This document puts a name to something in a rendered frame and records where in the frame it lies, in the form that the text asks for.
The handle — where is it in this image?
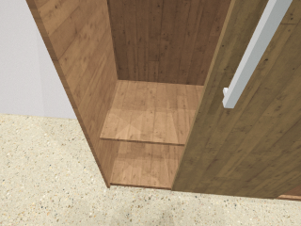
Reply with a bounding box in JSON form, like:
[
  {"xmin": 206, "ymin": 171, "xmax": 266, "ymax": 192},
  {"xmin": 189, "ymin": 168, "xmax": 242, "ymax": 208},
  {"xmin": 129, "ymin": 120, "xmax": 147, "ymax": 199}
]
[{"xmin": 222, "ymin": 0, "xmax": 293, "ymax": 108}]

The wardrobe door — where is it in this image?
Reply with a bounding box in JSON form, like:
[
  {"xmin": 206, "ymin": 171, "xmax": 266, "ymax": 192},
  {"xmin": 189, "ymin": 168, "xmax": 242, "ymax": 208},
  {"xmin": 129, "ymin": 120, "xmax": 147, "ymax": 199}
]
[
  {"xmin": 282, "ymin": 185, "xmax": 301, "ymax": 197},
  {"xmin": 171, "ymin": 0, "xmax": 301, "ymax": 200}
]

